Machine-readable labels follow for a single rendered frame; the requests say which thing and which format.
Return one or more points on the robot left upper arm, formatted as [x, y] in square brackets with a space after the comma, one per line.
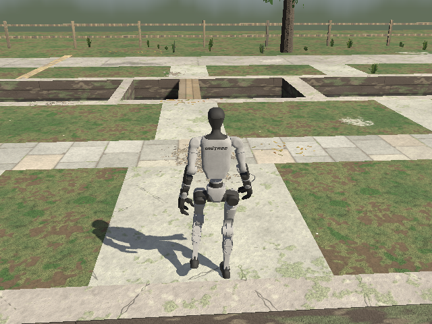
[192, 154]

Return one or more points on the left robot hand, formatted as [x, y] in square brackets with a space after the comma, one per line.
[181, 205]

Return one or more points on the robot left forearm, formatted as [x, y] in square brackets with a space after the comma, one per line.
[187, 179]

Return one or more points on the right robot hand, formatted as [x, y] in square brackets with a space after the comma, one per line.
[242, 190]

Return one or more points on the humanoid robot torso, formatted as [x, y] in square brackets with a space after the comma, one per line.
[216, 159]

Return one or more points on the robot right forearm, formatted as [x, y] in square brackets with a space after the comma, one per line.
[246, 179]

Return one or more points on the robot right upper arm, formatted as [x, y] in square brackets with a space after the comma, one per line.
[240, 154]

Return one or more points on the humanoid robot head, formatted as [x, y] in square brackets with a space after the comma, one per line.
[216, 117]

